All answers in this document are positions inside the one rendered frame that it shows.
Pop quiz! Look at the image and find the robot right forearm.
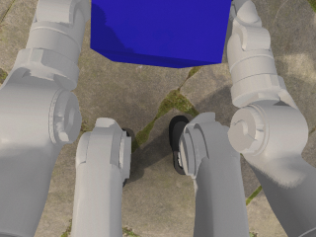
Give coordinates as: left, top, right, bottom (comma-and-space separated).
224, 0, 309, 134

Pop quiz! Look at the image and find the robot right upper arm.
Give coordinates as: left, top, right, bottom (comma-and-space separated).
227, 104, 316, 237

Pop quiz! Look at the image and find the robot left forearm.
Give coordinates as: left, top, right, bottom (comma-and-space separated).
0, 0, 91, 91

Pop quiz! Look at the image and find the right robot thigh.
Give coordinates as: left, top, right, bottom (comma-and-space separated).
180, 121, 250, 237

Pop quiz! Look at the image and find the robot left upper arm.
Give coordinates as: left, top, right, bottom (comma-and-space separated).
0, 83, 82, 237

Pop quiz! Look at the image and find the carton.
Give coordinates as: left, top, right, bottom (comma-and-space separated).
90, 0, 232, 69

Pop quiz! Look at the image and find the robot thigh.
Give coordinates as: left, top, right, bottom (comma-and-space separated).
70, 126, 131, 237
180, 121, 250, 237

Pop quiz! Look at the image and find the left robot thigh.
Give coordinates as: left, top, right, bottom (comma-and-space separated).
70, 126, 131, 237

